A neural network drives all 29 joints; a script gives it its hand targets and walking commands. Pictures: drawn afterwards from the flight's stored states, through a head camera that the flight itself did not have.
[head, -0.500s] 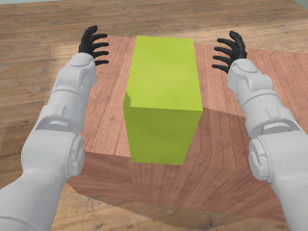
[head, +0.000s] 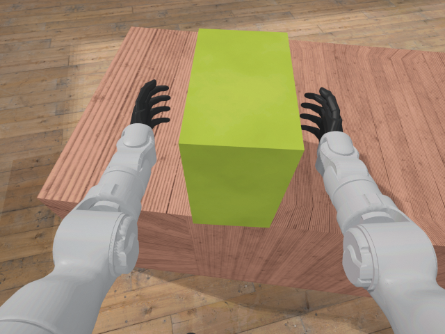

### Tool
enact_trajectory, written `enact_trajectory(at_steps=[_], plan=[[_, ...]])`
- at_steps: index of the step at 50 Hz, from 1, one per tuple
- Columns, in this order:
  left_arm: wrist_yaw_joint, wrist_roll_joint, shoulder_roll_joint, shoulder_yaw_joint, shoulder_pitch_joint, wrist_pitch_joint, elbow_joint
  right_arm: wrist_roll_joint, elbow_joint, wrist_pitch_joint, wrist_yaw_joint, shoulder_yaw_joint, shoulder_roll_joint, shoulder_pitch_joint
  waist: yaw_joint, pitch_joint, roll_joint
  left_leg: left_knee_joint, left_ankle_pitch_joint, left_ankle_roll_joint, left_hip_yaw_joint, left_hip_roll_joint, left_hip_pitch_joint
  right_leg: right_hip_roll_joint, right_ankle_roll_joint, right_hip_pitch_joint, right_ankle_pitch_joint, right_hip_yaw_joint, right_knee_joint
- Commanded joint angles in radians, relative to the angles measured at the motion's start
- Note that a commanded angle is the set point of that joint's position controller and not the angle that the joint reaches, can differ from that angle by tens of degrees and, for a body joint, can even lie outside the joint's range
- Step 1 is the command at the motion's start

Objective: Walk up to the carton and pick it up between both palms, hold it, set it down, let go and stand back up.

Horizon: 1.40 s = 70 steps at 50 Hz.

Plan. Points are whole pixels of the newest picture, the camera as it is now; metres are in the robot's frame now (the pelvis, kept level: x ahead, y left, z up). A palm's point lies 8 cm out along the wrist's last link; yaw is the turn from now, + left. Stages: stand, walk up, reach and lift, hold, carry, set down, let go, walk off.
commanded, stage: reach and lift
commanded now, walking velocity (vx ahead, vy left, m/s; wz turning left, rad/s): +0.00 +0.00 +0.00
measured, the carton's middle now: (236, 135) +0.51 +0.01 +0.02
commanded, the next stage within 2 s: none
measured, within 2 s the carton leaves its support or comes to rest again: neither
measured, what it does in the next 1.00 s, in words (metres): stands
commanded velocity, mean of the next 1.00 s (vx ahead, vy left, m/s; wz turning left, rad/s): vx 0.00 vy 0.00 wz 0.00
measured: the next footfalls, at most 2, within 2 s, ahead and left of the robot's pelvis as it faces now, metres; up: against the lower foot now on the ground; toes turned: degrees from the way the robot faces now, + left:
none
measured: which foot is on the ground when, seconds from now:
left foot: down 0.00-1.00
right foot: down 0.00-1.00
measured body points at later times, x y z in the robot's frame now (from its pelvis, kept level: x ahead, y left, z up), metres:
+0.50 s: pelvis -0.01 +0.01 -0.01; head +0.09 +0.02 +0.43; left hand +0.47 +0.16 +0.07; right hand +0.47 -0.14 +0.07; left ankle +0.02 +0.12 -0.74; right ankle +0.00 -0.08 -0.74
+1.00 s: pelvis +0.01 +0.01 +0.01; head +0.10 +0.02 +0.45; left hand +0.46 +0.15 +0.07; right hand +0.45 -0.12 +0.06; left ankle +0.02 +0.12 -0.74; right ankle +0.00 -0.08 -0.74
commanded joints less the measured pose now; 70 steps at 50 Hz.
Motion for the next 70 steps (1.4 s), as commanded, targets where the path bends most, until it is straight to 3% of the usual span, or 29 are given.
enact_trajectory(at_steps=[1, 7, 14, 23, 27, 32, 36, 39, 46, 57, 70], plan=[[0.005, 0.003, 0.138, -0.003, -0.485, -0.104, -0.120, -0.032, -0.166, -0.098, 0.011, -0.049, -0.173, -0.468, -0.008, -0.747, 0.031, 0.064, 0.370, -0.042, -0.040, -0.024, 0.361, -0.025, 0.064, 0.296, 0.459, 0.074, 0.050], [0.010, -0.029, 0.130, -0.034, -0.516, -0.159, -0.051, -0.035, -0.120, -0.128, 0.030, -0.063, -0.170, -0.479, -0.019, -0.768, 0.031, 0.080, 0.322, -0.041, -0.047, -0.017, 0.337, -0.026, 0.053, 0.209, 0.359, 0.066, 0.059], [0.012, -0.030, 0.103, -0.042, -0.530, -0.193, -0.020, -0.037, -0.090, -0.149, 0.050, -0.066, -0.142, -0.473, -0.016, -0.789, 0.048, 0.105, 0.333, -0.044, -0.051, -0.016, 0.331, -0.031, 0.049, 0.161, 0.343, 0.063, 0.077], [0.009, 0.071, 0.061, 0.054, -0.508, -0.195, -0.036, -0.130, -0.125, -0.159, 0.046, -0.133, -0.071, -0.458, -0.005, -0.760, 0.021, 0.079, 0.324, -0.029, -0.038, -0.030, 0.275, -0.036, 0.062, 0.255, 0.404, 0.078, 0.084], [0.010, 0.167, 0.002, 0.123, -0.491, -0.191, -0.101, -0.232, -0.180, -0.166, 0.042, -0.213, 0.006, -0.434, -0.013, -0.768, 0.023, 0.059, 0.352, -0.027, -0.030, -0.034, 0.293, -0.034, 0.065, 0.305, 0.453, 0.079, 0.078], [-0.008, 0.365, -0.142, 0.271, -0.442, -0.157, -0.169, -0.464, -0.233, -0.174, 0.052, -0.386, 0.172, -0.375, -0.024, -0.691, 0.031, 0.014, 0.369, -0.028, -0.005, -0.037, 0.363, -0.029, 0.070, 0.368, 0.459, 0.063, 0.032], [-0.066, 0.545, -0.471, 0.311, -0.404, -0.123, -0.196, -0.696, -0.241, -0.190, 0.128, -0.459, 0.531, -0.345, -0.019, -0.585, 0.042, -0.037, 0.374, -0.020, 0.011, -0.026, 0.449, -0.029, 0.074, 0.412, 0.451, 0.036, -0.006], [-0.083, 0.600, -0.587, 0.306, -0.333, -0.091, -0.193, -0.799, -0.229, -0.191, 0.178, -0.489, 0.637, -0.284, -0.018, -0.541, 0.047, -0.041, 0.439, -0.026, 0.018, -0.010, 0.551, -0.025, 0.067, 0.387, 0.437, 0.013, -0.030], [-0.086, 0.603, -0.608, 0.316, -0.264, -0.072, -0.227, -0.784, -0.198, -0.200, 0.196, -0.441, 0.689, -0.246, 0.009, -0.451, 0.023, -0.042, 0.461, -0.014, 0.040, -0.012, 0.504, -0.033, 0.085, 0.434, 0.470, 0.016, -0.009], [-0.101, 0.587, -0.679, 0.265, -0.221, -0.060, -0.280, -0.769, -0.208, -0.235, 0.190, -0.388, 0.750, -0.234, 0.000, -0.424, 0.031, -0.011, 0.535, -0.011, 0.040, -0.008, 0.561, -0.038, 0.085, 0.408, 0.537, 0.016, 0.002], [-0.111, 0.583, -0.662, 0.280, -0.228, -0.063, -0.292, -0.765, -0.232, -0.236, 0.181, -0.369, 0.770, -0.233, -0.002, -0.438, -0.001, -0.057, 0.408, 0.025, 0.046, -0.022, 0.449, -0.056, 0.106, 0.519, 0.585, 0.027, 0.020]])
